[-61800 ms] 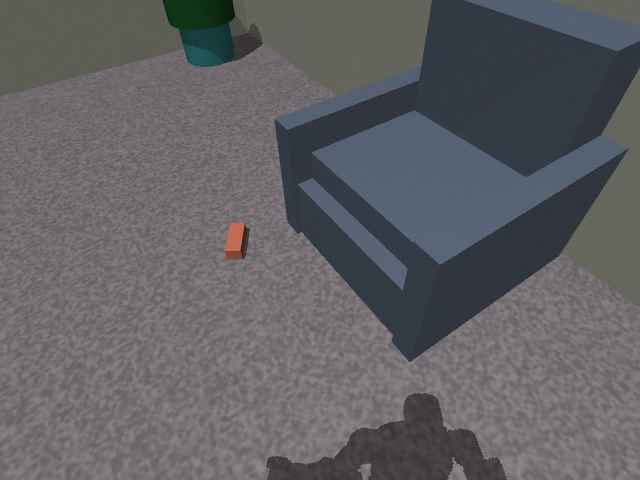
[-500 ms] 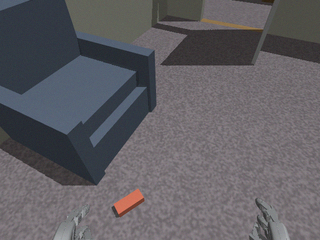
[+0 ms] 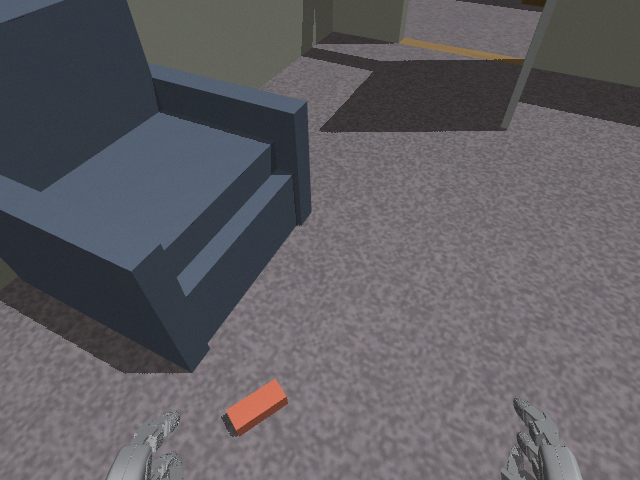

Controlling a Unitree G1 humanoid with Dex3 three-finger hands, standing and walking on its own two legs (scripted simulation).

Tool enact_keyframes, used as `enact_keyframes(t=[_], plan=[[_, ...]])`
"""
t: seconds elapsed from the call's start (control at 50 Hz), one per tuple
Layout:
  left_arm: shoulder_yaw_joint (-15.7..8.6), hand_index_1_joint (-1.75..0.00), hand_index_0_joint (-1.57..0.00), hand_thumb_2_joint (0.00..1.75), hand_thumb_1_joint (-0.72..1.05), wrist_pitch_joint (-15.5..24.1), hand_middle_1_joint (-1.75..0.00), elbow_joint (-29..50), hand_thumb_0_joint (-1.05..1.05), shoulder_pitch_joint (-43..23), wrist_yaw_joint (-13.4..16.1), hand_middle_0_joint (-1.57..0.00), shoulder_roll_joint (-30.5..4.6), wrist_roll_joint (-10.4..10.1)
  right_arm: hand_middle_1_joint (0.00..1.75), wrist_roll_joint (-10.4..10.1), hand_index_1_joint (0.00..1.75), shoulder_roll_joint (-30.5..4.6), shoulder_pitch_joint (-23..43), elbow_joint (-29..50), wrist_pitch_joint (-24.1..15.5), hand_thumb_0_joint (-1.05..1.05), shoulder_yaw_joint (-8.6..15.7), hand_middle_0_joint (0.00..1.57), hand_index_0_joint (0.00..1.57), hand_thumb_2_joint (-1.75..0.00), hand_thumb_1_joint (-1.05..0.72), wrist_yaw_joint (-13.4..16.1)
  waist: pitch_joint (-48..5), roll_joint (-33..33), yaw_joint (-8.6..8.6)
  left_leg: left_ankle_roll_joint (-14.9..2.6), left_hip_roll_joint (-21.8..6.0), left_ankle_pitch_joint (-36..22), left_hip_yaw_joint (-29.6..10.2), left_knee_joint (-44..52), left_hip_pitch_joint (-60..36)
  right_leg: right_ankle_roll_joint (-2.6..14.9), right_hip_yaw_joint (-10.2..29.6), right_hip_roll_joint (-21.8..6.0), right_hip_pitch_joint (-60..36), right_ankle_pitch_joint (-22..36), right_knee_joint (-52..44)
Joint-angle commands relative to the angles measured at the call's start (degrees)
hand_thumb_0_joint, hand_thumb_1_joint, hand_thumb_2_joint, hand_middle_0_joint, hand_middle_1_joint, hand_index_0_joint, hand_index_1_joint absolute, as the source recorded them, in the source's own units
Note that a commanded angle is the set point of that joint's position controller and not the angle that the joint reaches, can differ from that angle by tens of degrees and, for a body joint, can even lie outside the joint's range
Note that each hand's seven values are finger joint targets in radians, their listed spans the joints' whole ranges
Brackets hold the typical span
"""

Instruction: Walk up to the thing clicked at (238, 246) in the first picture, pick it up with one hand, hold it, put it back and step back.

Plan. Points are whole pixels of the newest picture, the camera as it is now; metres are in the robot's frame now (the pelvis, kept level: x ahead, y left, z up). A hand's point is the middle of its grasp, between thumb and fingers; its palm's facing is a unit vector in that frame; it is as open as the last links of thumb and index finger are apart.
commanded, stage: home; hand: left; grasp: from above
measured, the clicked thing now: (257, 406) +0.48 +0.21 -0.69
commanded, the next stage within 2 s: stand in 0.38 s
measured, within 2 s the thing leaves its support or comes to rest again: neither
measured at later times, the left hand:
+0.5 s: hand out of the picture +0.16 +0.18 -0.05, palm faces +0.03 -0.97 -0.22, open 7.4 cm
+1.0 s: hand out of the picture +0.05 +0.24 -0.11, palm faces +0.03 -0.94 -0.33, open 7.4 cm
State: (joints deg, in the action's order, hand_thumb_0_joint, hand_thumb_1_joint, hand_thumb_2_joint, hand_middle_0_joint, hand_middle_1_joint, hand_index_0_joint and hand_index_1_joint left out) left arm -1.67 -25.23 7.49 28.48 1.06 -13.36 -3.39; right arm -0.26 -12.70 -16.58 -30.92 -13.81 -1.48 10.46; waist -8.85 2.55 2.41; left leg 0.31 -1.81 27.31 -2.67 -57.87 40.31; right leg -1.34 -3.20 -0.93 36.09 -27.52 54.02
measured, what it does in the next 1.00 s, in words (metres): rises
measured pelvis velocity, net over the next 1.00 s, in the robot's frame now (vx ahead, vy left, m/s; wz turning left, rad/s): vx -0.01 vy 0.01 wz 0.00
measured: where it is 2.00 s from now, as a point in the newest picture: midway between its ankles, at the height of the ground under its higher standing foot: outside the picture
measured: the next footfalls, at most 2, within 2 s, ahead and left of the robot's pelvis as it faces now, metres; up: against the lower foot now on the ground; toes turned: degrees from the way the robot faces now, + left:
none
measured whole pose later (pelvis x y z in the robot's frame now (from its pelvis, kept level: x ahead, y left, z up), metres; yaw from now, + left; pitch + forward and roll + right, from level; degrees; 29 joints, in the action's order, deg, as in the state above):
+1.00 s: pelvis -0.01 +0.01 +0.05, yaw +0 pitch -3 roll +0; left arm -2.1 -0.9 -54.5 13.8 1.6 -16.3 1.7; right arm 2.5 -16.5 -10.2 -57.1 -0.7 2.2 0.8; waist 3.3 0.5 -1.3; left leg -1.0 0.6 16.2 0.0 -33.2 14.1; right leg -2.4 -1.2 -3.2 11.7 -17.3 32.1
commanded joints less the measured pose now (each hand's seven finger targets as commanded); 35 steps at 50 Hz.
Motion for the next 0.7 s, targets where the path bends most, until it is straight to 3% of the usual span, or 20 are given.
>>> enact_keyframes(t=[0.0,0.26,0.3,0.44,0.46,0.48,0.5,0.52,0.56,0.58,0.6,0.64,0.66,0.68], plan=[[-3.9,-0.30,-0.20,0.90,0.90,2.5,-0.30,11.0,0.00,-0.5,0.7,-0.20,-5.7,0.6,0.30,0.0,0.30,-7.2,3.5,9.5,-3.1,0.00,3.1,0.20,0.20,-0.90,-0.90,0.9,-5.2,0.0,-0.30,-1.00,1.2,-11.7,-0.1,9.8,-6.8,1.40,-1.1,2.1,-1.5,10.8,-8.3],[-3.6,-0.30,-0.20,0.90,0.90,2.5,-0.30,11.0,0.00,-1.1,0.5,-0.20,-6.0,0.4,0.30,-0.2,0.30,-7.2,3.9,9.7,-3.2,0.00,2.9,0.20,0.20,-0.90,-0.90,1.0,-3.8,-1.3,0.06,-1.32,1.4,-9.6,0.3,9.4,-5.6,1.21,-0.7,2.0,-0.9,9.4,-9.1],[-3.7,-0.30,-0.20,0.90,0.90,2.3,-0.30,11.1,0.00,-0.8,0.6,-0.20,-5.9,0.5,0.30,-0.1,0.30,-7.1,3.6,9.5,-3.2,0.00,2.9,0.20,0.20,-0.90,-0.90,1.0,-5.5,-0.1,0.13,-1.19,1.5,-11.1,0.5,9.1,-6.6,1.33,-0.5,1.9,-1.4,10.7,-8.7],[-3.7,-0.30,-0.20,0.90,0.90,2.2,-0.30,11.3,0.00,-0.8,0.7,-0.20,-6.1,0.5,0.30,-0.2,0.30,-7.0,4.1,9.6,-3.1,0.00,2.7,0.20,0.20,-0.90,-0.90,1.0,-3.0,0.0,-0.32,-1.18,1.3,-7.5,0.2,10.1,-5.2,1.39,-0.8,2.0,-0.4,7.3,-9.2],[-3.7,-0.30,-0.20,0.90,0.90,14.5,-0.30,-8.8,0.00,-16.7,2.7,-0.20,-10.5,7.0,0.30,6.9,0.30,-13.3,7.7,-5.0,3.2,0.00,5.3,0.20,0.20,-0.90,-0.90,-2.4,8.9,-2.7,-4.41,-3.65,-1.1,-17.9,-2.8,14.6,-6.8,3.52,3.6,-2.6,-11.2,8.3,-10.8],[-4.8,-0.30,-0.20,0.90,0.90,18.4,-0.30,-19.0,0.00,-11.3,2.3,-0.20,-11.9,7.4,0.30,6.9,0.30,-14.3,7.7,-5.2,5.7,0.00,6.3,0.20,0.20,-0.90,-0.90,-4.4,4.4,-6.6,-4.32,-4.13,-0.2,-16.5,-0.8,13.8,-10.1,5.30,7.4,-3.6,-12.2,7.4,-13.6],[-4.6,-0.30,-0.20,0.90,0.90,20.2,-0.30,-21.5,0.00,-11.8,1.9,-0.20,-12.5,7.8,0.30,7.1,0.30,-13.9,7.0,-5.2,6.9,0.00,6.2,0.20,0.20,-0.90,-0.90,-5.6,4.1,-8.1,-3.12,-4.18,0.3,-14.6,-0.2,14.0,-11.6,6.11,9.5,-4.4,-10.9,5.4,-14.7],[-4.0,-0.30,-0.20,0.90,0.90,21.3,-0.30,-23.0,0.00,-13.2,1.4,-0.20,-12.2,7.6,0.30,7.2,0.30,-13.9,6.2,-5.0,7.7,0.00,6.0,0.20,0.20,-0.90,-0.90,-6.4,5.6,-5.5,-2.24,-3.98,0.4,-12.8,-1.3,15.5,-11.8,5.85,8.9,-3.4,-9.3,4.2,-15.4],[-3.4,-0.30,-0.20,0.90,0.90,22.9,-0.30,-27.2,0.00,-14.7,0.9,-0.20,-12.5,7.3,0.30,4.4,0.30,-12.5,6.4,-7.2,8.0,0.00,5.5,0.20,0.20,-0.90,-0.90,-8.4,2.9,-1.3,-3.52,-4.23,0.1,-12.5,-2.0,18.4,-15.9,4.48,6.6,-3.6,-14.0,7.7,-13.6],[-3.5,-0.30,-0.20,0.90,0.90,23.0,-0.30,-29.2,0.00,-14.0,0.8,-0.20,-12.0,6.9,0.30,4.0,0.30,-12.9,7.7,-7.8,8.3,0.00,6.0,0.20,0.20,-0.90,-0.90,-9.0,3.4,-3.1,-4.60,-4.17,-0.1,-11.7,-1.8,18.8,-16.8,4.16,6.9,-3.9,-13.4,7.2,-14.9],[-3.8,-0.30,-0.20,0.90,0.90,23.2,-0.30,-31.7,0.00,-14.5,0.8,-0.20,-12.1,6.6,0.30,3.5,0.30,-12.9,8.3,-8.3,8.5,0.00,6.1,0.20,0.20,-0.90,-0.90,-9.4,2.8,-4.0,-4.58,-3.96,-0.1,-12.3,-2.0,19.1,-17.5,3.86,6.8,-3.8,-13.7,7.1,-16.0],[-3.7,-0.30,-0.20,0.90,0.90,24.0,-0.30,-36.3,0.00,-16.0,0.9,-0.20,-11.9,6.2,0.30,3.3,0.30,-12.8,8.1,-10.5,9.0,0.00,6.4,0.20,0.20,-0.90,-0.90,-9.8,2.5,-2.7,-4.20,-4.01,-0.7,-12.4,-2.7,20.8,-19.6,3.33,6.7,-4.1,-14.9,8.5,-17.5],[-3.6,-0.30,-0.20,0.90,0.90,24.5,-0.30,-38.2,0.00,-16.1,0.8,-0.20,-11.6,6.0,0.30,3.5,0.30,-13.1,8.5,-11.5,9.1,0.00,6.4,0.20,0.20,-0.90,-0.90,-9.8,1.5,-1.4,-4.31,-4.17,-1.5,-15.2,-3.1,21.7,-21.7,2.95,6.0,-3.8,-15.9,11.4,-16.8],[-3.6,-0.30,-0.20,0.90,0.90,24.8,-0.30,-40.2,0.00,-16.1,0.9,-0.20,-11.5,6.2,0.30,3.5,0.30,-13.3,8.9,-12.3,9.5,0.00,6.4,0.20,0.20,-0.90,-0.90,-9.9,2.6,-0.3,-4.44,-4.19,-1.9,-13.4,-4.2,23.4,-20.8,2.62,5.3,-3.6,-16.8,10.9,-17.6]])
